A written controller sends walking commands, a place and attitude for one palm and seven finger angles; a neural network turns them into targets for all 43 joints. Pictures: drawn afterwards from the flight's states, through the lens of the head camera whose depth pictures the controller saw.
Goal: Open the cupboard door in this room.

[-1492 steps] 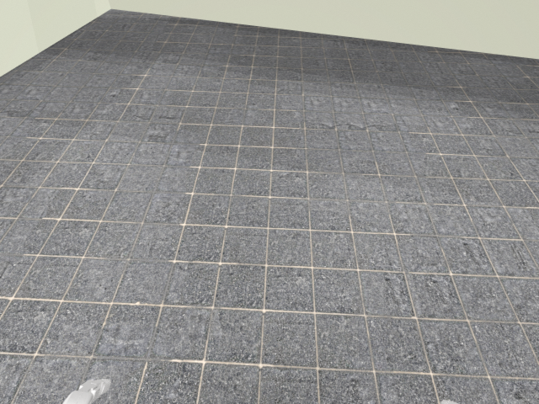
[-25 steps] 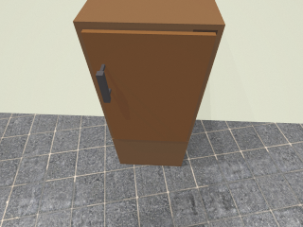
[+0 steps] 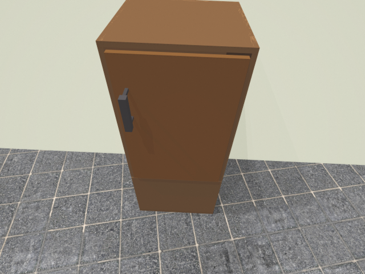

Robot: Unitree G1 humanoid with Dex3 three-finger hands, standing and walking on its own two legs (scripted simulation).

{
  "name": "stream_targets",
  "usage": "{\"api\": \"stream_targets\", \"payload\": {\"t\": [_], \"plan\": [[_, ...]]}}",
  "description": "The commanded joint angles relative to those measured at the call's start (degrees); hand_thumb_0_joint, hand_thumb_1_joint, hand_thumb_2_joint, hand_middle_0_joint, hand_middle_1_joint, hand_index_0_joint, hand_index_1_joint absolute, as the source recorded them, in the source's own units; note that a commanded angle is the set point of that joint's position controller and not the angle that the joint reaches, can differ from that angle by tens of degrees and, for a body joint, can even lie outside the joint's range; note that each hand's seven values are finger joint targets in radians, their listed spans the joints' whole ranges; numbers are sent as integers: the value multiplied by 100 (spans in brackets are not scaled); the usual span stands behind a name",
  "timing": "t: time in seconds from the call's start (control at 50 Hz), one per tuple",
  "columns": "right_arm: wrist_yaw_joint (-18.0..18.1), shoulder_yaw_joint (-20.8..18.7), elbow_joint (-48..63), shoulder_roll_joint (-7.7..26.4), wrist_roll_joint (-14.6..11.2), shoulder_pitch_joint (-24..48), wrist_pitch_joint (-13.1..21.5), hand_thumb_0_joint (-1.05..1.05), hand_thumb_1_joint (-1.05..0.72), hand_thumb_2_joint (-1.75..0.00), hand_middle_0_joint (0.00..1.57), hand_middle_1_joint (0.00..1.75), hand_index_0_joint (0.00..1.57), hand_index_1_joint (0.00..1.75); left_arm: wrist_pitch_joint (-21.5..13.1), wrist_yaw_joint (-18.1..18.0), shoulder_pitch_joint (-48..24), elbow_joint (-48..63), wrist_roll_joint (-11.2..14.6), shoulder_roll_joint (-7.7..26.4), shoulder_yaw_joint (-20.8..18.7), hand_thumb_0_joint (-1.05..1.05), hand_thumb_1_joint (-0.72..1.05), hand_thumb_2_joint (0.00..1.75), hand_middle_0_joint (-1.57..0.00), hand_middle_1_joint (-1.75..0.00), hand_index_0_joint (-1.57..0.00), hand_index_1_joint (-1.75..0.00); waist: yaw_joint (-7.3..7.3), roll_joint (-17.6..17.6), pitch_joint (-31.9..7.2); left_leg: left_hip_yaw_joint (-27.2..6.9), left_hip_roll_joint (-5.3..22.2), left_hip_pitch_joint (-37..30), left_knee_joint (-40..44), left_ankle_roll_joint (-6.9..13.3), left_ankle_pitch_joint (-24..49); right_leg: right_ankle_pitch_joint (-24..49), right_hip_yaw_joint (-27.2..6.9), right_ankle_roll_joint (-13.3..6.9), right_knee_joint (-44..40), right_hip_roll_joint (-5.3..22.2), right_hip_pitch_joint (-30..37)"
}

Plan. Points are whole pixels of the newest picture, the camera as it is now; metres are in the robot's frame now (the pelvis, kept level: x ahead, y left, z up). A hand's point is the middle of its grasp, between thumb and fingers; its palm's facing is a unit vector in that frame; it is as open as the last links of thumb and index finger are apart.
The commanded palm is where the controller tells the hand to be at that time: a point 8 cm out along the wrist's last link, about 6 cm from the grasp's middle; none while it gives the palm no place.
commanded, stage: come to a stop and stand still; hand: left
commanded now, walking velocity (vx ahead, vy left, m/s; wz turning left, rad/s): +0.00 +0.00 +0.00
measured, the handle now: (127, 110) +0.56 +0.20 +0.04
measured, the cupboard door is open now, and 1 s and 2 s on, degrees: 0 0 0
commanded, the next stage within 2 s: look again from close up in 1.10 s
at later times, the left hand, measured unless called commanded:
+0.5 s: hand out of the picture +0.00 +0.20 -0.18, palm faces +0.02 -0.99 -0.15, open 7.3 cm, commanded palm none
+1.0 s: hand out of the picture +0.01 +0.23 -0.18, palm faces +0.00 -0.99 -0.14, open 7.3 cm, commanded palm none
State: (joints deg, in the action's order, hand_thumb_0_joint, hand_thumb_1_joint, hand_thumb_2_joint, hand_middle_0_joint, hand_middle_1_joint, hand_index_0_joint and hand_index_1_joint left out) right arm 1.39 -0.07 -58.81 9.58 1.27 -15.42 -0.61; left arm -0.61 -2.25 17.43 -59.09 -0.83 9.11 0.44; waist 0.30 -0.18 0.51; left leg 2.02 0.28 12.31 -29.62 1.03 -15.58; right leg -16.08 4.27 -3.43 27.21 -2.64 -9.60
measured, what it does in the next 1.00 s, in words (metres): shifts its weight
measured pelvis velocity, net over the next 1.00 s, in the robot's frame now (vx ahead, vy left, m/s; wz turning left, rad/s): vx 0.01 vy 0.07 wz -0.01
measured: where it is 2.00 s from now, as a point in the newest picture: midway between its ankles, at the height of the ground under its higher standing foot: outside the picture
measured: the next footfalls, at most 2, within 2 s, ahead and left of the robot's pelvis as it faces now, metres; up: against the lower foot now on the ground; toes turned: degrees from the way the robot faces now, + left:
none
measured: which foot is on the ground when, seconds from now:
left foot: down 0.00-1.00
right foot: down 0.00-1.00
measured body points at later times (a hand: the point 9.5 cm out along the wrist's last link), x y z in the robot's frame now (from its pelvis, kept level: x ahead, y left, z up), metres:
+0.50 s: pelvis +0.01 +0.04 +0.00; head +0.01 +0.06 +0.45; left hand +0.00 +0.26 -0.16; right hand +0.00 -0.18 -0.15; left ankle +0.01 +0.11 -0.74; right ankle -0.01 -0.08 -0.74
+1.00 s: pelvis +0.01 +0.07 +0.00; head +0.02 +0.09 +0.45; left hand +0.01 +0.28 -0.17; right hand +0.01 -0.15 -0.15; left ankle +0.01 +0.11 -0.74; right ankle -0.01 -0.08 -0.74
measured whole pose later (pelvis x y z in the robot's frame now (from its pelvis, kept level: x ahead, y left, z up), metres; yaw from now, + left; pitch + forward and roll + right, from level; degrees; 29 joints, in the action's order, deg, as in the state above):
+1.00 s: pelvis +0.01 +0.07 +0.00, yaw -1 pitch -1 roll -1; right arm 2.2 1.2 -63.8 8.0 0.7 -16.9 2.1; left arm 0.0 -2.4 17.6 -63.0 -0.8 8.4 1.0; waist -0.1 1.9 1.3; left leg 4.9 -5.4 9.3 -23.9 7.2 -14.1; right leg -15.4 1.3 2.5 24.9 2.9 -8.4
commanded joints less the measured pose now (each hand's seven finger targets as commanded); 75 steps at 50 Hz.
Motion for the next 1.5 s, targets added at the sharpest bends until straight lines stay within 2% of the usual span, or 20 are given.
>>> {"api": "stream_targets", "payload": {"t": [0.0,0.08,0.12,0.16,0.2,0.34,0.42,0.56,0.62,0.66,0.72,0.82,0.88,0.96,1.02,1.22,1.32,1.48], "plan": [[2,-31,205,469,-11,-284,115,0,-90,-90,20,30,20,30,-100,-4,201,237,17,618,-115,0,90,90,-20,-30,-20,-30,44,11,443,-517,409,252,667,127,117,-285,-1044,19,-1028,842,-396],[10,2,129,517,-19,-299,172,0,-90,-90,20,30,20,30,-101,10,259,172,26,584,-87,0,90,90,-20,-30,-20,-30,4,-51,340,-615,471,289,839,160,155,-74,-918,20,-878,819,-244],[15,8,95,522,-24,-327,193,0,-90,-90,20,30,20,30,-103,16,310,136,23,552,-77,0,90,90,-20,-30,-20,-30,-9,58,333,-643,485,348,886,178,210,39,-882,22,-825,813,-172],[22,18,52,543,-37,-334,227,0,-90,-90,20,30,20,30,-102,10,361,90,21,532,-65,0,90,90,-20,-30,-20,-30,-42,-34,270,-683,525,322,916,207,411,296,-811,44,-719,809,-81],[29,30,16,548,-42,-351,229,0,-90,-90,20,30,20,30,-92,13,392,52,26,507,-52,0,90,90,-20,-30,-20,-30,-50,-33,346,-715,523,407,959,218,296,234,-806,47,-691,794,-88],[48,35,-133,518,-64,-433,283,0,-90,-90,20,30,20,30,-81,-6,486,-67,13,448,-40,0,90,90,-20,-30,-20,-30,-88,26,243,-782,573,338,1004,289,730,601,-666,87,-519,810,81],[61,35,-195,509,-61,-451,288,0,-90,-90,20,30,20,30,-60,-11,488,-127,18,376,-33,0,90,90,-20,-30,-20,-30,-74,40,337,-821,587,316,1097,300,649,510,-642,115,-495,808,0],[83,26,-263,504,-74,-480,327,0,-90,-90,20,30,20,30,-54,-31,508,-179,14,364,-31,0,90,90,-20,-30,-20,-30,-74,53,198,-796,600,14,1040,330,1366,793,-601,161,-429,838,56],[84,28,-288,511,-71,-467,310,0,-90,-90,20,30,20,30,-33,-27,473,-202,13,348,-28,0,90,90,-20,-30,-20,-30,-57,16,354,-816,610,102,1161,311,992,586,-605,173,-477,820,-7],[90,25,-301,514,-73,-460,318,0,-90,-90,20,30,20,30,-24,-32,476,-211,5,355,-27,0,90,90,-20,-30,-20,-30,-61,-13,316,-844,626,0,1169,320,1236,657,-576,186,-446,817,-12],[102,19,-305,540,-70,-465,312,0,-90,-90,20,30,20,30,1,-27,444,-232,4,329,-19,0,90,90,-20,-30,-20,-30,-54,-88,449,-878,658,18,1272,312,1087,534,-551,209,-460,801,-90],[114,6,-321,537,-75,-508,325,0,-90,-90,20,30,20,30,7,-31,448,-236,2,324,-29,0,90,90,-20,-30,-20,-30,-51,41,339,-907,675,-139,1273,304,1341,587,-545,226,-441,805,-63],[123,3,-346,529,-80,-520,339,0,-90,-90,20,30,20,30,0,-34,472,-255,9,313,-31,0,90,90,-20,-30,-20,-30,-59,39,168,-853,672,-340,1186,305,1749,686,-549,235,-434,819,-29],[140,2,-379,513,-85,-565,339,0,-90,-90,20,30,20,30,19,-45,446,-263,18,313,-27,0,90,90,-20,-30,-20,-30,-48,-10,207,-859,675,-401,1181,264,2059,660,-527,247,-397,809,-48],[144,-2,-407,492,-84,-588,321,0,-90,-90,20,30,20,30,37,-42,441,-287,15,289,-26,0,90,90,-20,-30,-20,-30,-42,-41,374,-902,699,-298,1304,243,1653,506,-532,252,-433,792,-115],[141,-17,-467,435,-84,-681,310,0,-90,-90,20,30,20,30,47,-37,473,-314,0,233,-21,0,90,90,-20,-30,-20,-30,-40,33,470,-990,718,-202,1528,195,954,482,-569,254,-447,795,-183],[150,-19,-492,406,-86,-726,310,0,-90,-90,20,30,20,30,53,-34,506,-346,0,199,-18,0,90,90,-20,-30,-20,-30,-36,-85,482,-992,742,-241,1605,157,837,457,-572,257,-419,775,-264],[144,-11,-531,345,-91,-771,326,0,-90,-90,20,30,20,30,22,-39,575,-382,3,168,-18,0,90,90,-20,-30,-20,-30,-40,43,356,-876,692,-269,1490,200,979,592,-630,233,-480,817,-172]]}}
